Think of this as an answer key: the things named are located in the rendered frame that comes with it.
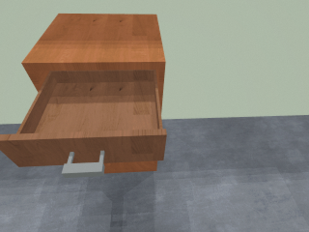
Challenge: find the handle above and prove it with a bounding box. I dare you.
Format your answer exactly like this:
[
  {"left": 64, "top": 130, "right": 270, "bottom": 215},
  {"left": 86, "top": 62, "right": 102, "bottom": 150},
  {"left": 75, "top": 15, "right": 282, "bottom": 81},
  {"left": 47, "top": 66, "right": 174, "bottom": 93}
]
[{"left": 62, "top": 150, "right": 105, "bottom": 178}]

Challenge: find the drawer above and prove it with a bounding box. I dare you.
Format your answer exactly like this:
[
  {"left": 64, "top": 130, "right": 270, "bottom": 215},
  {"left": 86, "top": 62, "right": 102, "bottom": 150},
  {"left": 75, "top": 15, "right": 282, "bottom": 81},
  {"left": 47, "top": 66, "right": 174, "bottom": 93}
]
[{"left": 0, "top": 70, "right": 167, "bottom": 167}]

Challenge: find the cabinet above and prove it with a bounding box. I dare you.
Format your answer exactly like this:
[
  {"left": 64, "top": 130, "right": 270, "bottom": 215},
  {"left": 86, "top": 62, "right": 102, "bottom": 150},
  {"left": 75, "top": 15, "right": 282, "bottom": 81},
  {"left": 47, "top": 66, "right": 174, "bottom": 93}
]
[{"left": 21, "top": 14, "right": 166, "bottom": 174}]

